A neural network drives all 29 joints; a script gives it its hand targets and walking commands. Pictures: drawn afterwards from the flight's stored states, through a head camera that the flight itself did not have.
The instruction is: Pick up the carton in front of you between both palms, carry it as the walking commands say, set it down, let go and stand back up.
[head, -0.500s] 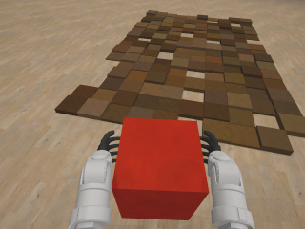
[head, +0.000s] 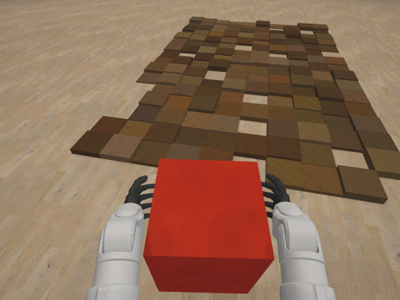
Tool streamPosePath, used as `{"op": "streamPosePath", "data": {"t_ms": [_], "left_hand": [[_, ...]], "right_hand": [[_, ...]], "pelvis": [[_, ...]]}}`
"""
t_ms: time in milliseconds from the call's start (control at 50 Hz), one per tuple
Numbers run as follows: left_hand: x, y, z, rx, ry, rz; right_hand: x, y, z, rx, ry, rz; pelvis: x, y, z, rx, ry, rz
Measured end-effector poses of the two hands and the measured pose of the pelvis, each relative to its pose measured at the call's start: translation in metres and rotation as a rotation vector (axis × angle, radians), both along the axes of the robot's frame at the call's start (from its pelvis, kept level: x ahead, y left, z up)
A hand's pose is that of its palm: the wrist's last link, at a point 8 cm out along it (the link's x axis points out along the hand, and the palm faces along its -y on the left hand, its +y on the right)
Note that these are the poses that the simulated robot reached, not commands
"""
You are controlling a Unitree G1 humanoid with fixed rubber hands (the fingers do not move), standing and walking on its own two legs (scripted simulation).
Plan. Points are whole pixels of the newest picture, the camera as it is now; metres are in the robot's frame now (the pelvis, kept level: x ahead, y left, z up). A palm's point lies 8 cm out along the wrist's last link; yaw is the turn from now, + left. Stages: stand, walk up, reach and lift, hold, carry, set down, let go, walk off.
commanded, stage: carry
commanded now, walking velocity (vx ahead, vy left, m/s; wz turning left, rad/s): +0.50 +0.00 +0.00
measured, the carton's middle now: (205, 229) +0.29 +0.01 -0.02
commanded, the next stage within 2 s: none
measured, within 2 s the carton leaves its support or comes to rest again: neither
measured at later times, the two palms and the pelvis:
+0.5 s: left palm (147, 144) +0.45 +0.16 +0.08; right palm (269, 148) +0.45 -0.14 +0.08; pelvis +0.19 +0.01 +0.00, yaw -2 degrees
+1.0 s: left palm (179, 79) +0.77 +0.11 +0.10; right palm (266, 79) +0.79 -0.19 +0.10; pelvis +0.50 -0.05 +0.01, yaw +1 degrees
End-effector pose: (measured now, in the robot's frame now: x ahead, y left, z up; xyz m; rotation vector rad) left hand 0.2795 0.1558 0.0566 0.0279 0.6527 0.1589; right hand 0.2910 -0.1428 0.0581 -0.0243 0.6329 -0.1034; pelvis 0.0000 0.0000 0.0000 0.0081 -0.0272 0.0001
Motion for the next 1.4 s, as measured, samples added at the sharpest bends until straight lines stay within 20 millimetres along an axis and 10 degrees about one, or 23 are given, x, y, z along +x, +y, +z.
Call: {"op": "streamPosePath", "data": {"t_ms": [280, 540, 840, 1020, 1260, 1400], "left_hand": [[0.073, -0.013, 0.032, -0.043, 0.019, 0.033], [0.2, -0.005, 0.031, -0.079, 0.093, -0.01], [0.398, -0.049, 0.009, -0.055, 0.092, 0.038], [0.508, -0.048, 0.054, -0.062, -0.006, 0.076], [0.744, -0.028, 0.079, -0.05, -0.125, -0.05], [0.863, -0.025, 0.073, -0.058, 0.055, -0.08]], "right_hand": [[0.075, -0.013, 0.032, 0.056, 0.023, -0.03], [0.179, -0.005, 0.031, 0.059, 0.093, -0.111], [0.394, -0.05, 0.004, 0.097, 0.097, -0.072], [0.512, -0.048, 0.047, 0.108, 0.002, -0.039], [0.726, -0.028, 0.091, -0.005, -0.125, -0.068], [0.833, -0.025, 0.081, -0.01, 0.054, -0.101]], "pelvis": [[0.085, -0.009, 0.006, 0.026, 0.122, 0.022], [0.212, 0.011, 0.005, -0.009, 0.122, -0.026], [0.407, -0.045, -0.015, -0.019, 0.096, 0.025], [0.511, -0.051, 0.009, 0.021, 0.113, 0.016], [0.686, -0.014, -0.033, -0.009, 0.077, -0.019], [0.755, 0.001, -0.014, -0.021, 0.107, -0.022]]}}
